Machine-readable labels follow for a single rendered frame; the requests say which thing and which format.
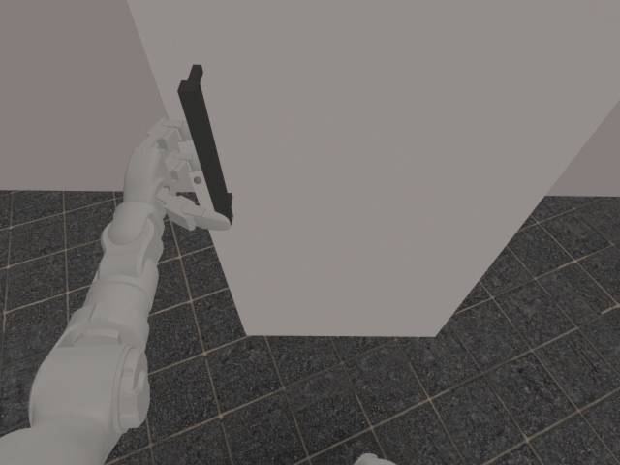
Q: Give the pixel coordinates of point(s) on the robot left upper arm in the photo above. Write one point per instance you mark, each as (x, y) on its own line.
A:
(85, 399)

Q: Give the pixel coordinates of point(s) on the fridge door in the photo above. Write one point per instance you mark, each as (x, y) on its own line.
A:
(381, 154)

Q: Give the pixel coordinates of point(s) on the handle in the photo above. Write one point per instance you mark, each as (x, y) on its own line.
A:
(192, 101)

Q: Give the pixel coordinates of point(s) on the left robot hand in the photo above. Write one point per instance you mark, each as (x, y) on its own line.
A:
(147, 173)

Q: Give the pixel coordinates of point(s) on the robot left forearm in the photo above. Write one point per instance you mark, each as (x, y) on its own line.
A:
(121, 295)

